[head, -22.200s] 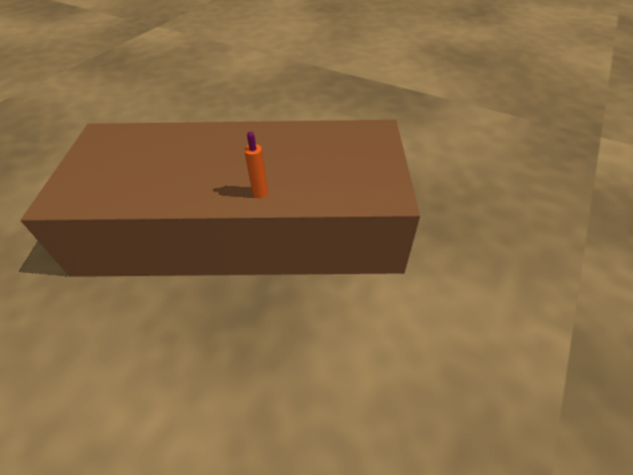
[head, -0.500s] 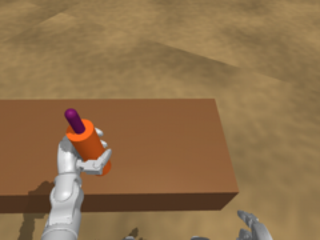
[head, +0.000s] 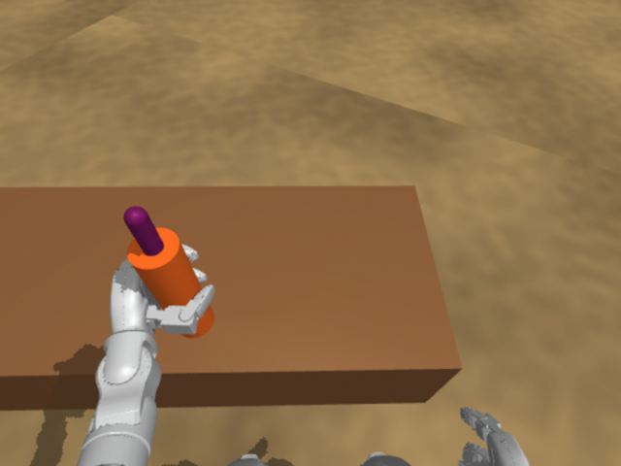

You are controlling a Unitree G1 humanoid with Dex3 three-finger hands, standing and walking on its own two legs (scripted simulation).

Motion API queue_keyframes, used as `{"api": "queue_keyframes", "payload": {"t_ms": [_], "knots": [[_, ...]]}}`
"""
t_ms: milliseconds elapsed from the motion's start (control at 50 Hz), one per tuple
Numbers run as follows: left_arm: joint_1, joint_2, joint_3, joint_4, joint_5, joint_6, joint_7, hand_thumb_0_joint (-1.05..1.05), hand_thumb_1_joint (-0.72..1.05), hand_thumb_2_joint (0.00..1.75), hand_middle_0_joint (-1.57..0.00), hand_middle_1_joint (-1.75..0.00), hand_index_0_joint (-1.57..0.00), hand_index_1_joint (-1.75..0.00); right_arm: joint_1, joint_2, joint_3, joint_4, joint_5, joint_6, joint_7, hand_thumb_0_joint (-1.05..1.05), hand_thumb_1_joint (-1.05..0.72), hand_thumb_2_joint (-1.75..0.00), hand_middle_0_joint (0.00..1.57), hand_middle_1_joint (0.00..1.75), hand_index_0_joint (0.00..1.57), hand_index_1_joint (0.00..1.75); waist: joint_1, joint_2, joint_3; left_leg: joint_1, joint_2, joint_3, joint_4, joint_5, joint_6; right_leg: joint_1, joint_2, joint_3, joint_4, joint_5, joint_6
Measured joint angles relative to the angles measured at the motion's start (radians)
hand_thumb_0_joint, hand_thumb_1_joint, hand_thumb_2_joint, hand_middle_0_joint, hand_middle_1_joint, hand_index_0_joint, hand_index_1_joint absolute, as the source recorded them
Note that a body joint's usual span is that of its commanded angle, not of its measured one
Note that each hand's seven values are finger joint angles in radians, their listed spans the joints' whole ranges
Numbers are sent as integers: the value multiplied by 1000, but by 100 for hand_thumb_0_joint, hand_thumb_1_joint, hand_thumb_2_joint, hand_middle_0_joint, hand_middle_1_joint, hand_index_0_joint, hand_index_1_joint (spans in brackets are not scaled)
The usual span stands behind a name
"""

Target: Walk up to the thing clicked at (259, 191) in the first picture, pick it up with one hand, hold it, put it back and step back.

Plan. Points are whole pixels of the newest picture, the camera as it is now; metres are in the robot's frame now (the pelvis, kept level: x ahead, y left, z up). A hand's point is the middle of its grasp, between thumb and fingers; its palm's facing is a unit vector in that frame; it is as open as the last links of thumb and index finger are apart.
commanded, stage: crouch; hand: left
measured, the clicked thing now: (170, 277) +0.34 +0.18 +0.07
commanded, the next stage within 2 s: lower in 1.06 s
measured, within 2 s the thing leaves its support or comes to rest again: neither
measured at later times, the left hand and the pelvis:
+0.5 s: hand (202, 283) +0.43 +0.19 -0.11, palm faces +0.14 -0.99 -0.01, open 7.8 cm; pelvis -0.02 +0.00 -0.11, yaw -1 degrees
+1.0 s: hand (209, 285) +0.46 +0.19 -0.18, palm faces +0.15 -0.99 -0.03, open 7.8 cm; pelvis -0.04 +0.00 -0.18, yaw -3 degrees
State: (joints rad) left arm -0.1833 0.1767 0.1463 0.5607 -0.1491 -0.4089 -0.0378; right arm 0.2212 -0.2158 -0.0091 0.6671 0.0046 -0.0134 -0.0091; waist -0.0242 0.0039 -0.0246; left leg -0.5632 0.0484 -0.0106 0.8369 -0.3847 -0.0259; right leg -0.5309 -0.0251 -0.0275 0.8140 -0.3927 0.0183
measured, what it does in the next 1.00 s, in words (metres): lowers itself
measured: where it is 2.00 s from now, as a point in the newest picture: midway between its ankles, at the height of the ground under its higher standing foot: outside the picture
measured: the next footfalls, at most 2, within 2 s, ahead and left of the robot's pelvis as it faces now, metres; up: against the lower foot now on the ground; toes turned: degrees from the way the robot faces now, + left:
none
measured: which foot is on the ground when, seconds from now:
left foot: down 0.00-1.00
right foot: down 0.00-1.00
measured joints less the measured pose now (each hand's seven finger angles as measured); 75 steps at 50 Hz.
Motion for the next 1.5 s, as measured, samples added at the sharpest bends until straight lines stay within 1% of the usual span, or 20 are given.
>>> {"api": "queue_keyframes", "payload": {"t_ms": [60,140,240,320,460,540,600,760,840,1040,1180,1280,1340,1500], "knots": [[-42,4,21,59,3,-30,-5,-1,-19,118,-82,-117,-85,-117,-7,-1,-5,2,-7,-5,7,1,-91,-90,20,30,21,30,-5,-5,1,-50,0,-3,33,-7,-1,-50,0,-2,35,-8,-1],[-123,20,60,160,6,-91,-11,-1,-19,118,-82,-116,-86,-116,-16,-7,-11,4,-19,-12,16,1,-90,-90,21,30,21,30,-15,-13,-3,-163,1,-10,111,-26,-2,-162,0,-4,115,-30,-4],[-242,68,109,297,13,-171,-36,-1,-19,119,-82,-116,-86,-116,-8,-19,-13,5,-37,-13,26,1,-90,-89,21,30,21,30,-38,-18,-40,-368,4,-22,267,-74,-6,-364,3,-7,268,-79,-7],[-328,103,146,383,12,-208,-47,-1,-19,119,-82,-116,-86,-116,8,-30,-9,14,-47,-1,31,1,-91,-90,20,30,21,30,-54,-13,-75,-520,9,-30,394,-119,-8,-513,8,-8,391,-122,-8],[-430,148,204,477,29,-217,-77,-1,-18,118,-83,-115,-86,-115,26,-32,-2,45,-60,27,37,1,-92,-90,20,29,20,30,-77,7,-113,-705,15,-40,550,-174,-8,-696,14,-9,541,-172,-9],[-468,154,244,495,32,-211,-67,-1,-17,117,-83,-114,-86,-114,30,-26,2,51,-62,37,44,1,-92,-90,20,29,20,30,-85,16,-124,-779,17,-43,608,-190,-7,-771,16,-7,598,-187,-8],[-495,166,265,515,45,-212,-61,-1,-17,116,-83,-114,-86,-114,26,-20,7,55,-64,41,50,1,-93,-90,20,29,21,30,-93,18,-130,-827,18,-45,647,-200,-7,-819,18,-7,636,-196,-8],[-551,199,291,529,74,-196,-48,-1,-16,116,-83,-114,-86,-114,4,-15,13,46,-69,43,60,0,-93,-90,20,29,21,30,-110,19,-139,-938,21,-57,739,-219,-7,-925,23,-12,720,-211,-6],[-572,216,293,534,87,-187,-42,-1,-16,116,-82,-114,-85,-115,-7,-16,15,41,-70,42,62,0,-93,-90,20,29,21,30,-116,19,-144,-983,20,-60,773,-225,-7,-969,22,-13,752,-217,-6],[-612,243,291,537,99,-157,-47,-1,-16,116,-82,-115,-85,-115,-18,-21,23,36,-72,37,60,0,-94,-90,20,29,21,30,-120,17,-148,-1067,17,-70,841,-237,-7,-1049,22,-16,818,-229,-5],[-637,260,291,540,101,-141,-48,-1,-15,116,-82,-115,-85,-116,-18,-22,28,34,-72,37,57,0,-94,-90,20,29,21,30,-124,19,-146,-1112,15,-73,879,-243,-8,-1094,21,-17,857,-237,-6],[-658,271,298,564,105,-141,-48,-1,-15,116,-81,-116,-85,-116,-17,-24,34,31,-73,37,57,0,-94,-90,20,29,21,30,-129,21,-147,-1144,15,-74,904,-246,-8,-1127,22,-16,884,-241,-6],[-668,280,307,578,115,-145,-45,-1,-15,116,-81,-116,-84,-116,-17,-26,37,29,-77,36,59,0,-94,-90,20,29,21,30,-134,20,-149,-1173,16,-75,928,-251,-8,-1157,24,-15,908,-245,-5],[-685,298,326,569,129,-155,-51,-1,-15,116,-81,-116,-84,-116,-19,-34,40,20,-86,37,65,0,-94,-90,20,29,20,30,-144,13,-141,-1263,14,-82,1018,-267,-8,-1246,25,-14,996,-260,-3]]}}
